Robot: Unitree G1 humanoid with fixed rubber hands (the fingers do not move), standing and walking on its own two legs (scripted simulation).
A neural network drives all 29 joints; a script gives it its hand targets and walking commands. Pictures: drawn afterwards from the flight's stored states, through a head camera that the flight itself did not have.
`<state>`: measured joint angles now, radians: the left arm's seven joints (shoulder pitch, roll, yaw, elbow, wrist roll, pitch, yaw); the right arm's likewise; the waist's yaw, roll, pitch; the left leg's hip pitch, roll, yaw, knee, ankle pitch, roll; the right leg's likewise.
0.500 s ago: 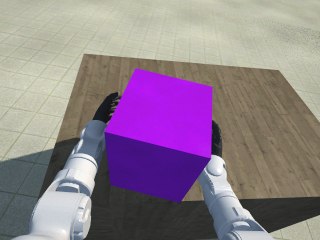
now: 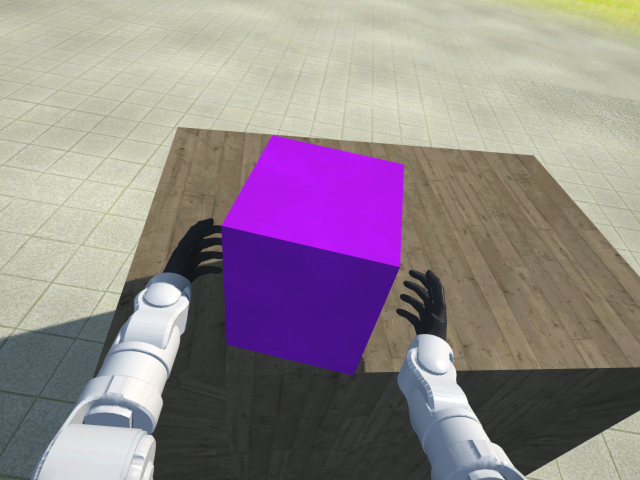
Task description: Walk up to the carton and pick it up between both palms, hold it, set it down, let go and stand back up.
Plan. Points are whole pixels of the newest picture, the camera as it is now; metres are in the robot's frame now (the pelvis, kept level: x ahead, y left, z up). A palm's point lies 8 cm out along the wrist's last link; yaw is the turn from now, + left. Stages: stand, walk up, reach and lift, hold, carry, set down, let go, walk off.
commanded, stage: set down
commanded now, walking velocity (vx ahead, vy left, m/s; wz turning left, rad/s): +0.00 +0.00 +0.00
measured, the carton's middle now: (313, 256) +0.44 -0.02 +0.05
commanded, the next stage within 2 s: none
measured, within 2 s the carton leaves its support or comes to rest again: neither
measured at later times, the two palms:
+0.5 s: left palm (151, 318) +0.34 +0.19 +0.04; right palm (453, 369) +0.25 -0.18 +0.04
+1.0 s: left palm (112, 384) +0.26 +0.22 +0.03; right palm (477, 431) +0.18 -0.19 +0.04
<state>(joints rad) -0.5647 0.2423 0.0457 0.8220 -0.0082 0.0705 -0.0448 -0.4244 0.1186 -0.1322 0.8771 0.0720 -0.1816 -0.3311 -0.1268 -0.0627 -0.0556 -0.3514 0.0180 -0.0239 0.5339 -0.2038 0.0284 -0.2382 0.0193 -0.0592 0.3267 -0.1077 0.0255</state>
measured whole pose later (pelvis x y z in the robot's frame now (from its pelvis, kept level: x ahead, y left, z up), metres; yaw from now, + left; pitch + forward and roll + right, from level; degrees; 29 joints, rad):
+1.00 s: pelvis +0.04 -0.02 +0.01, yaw +0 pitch +1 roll -2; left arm 0.32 0.41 0.10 -0.07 -0.15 0.12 -0.18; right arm 0.55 0.11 0.16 -0.17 0.11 0.01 -0.38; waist -0.07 -0.06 0.01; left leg -0.24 0.02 -0.02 0.45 -0.22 0.00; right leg -0.17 0.02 -0.06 0.34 -0.18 0.00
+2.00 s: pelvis +0.05 -0.04 +0.01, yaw +0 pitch +1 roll -1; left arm 0.36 0.42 0.07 0.11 -0.15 0.09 -0.13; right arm 0.47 0.02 0.10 0.07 0.11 -0.05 -0.18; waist -0.07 -0.05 0.04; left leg -0.21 0.03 -0.02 0.42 -0.22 -0.02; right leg -0.16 0.03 -0.06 0.34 -0.19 -0.02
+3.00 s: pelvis +0.03 -0.05 +0.01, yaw +0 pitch -1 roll -1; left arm 0.23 0.33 0.07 0.33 -0.11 0.08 -0.08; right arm 0.23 -0.10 -0.01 0.48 0.05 -0.10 -0.04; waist -0.07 0.04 0.04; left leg -0.19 0.03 -0.02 0.39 -0.19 -0.02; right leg -0.16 0.03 -0.06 0.35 -0.19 -0.03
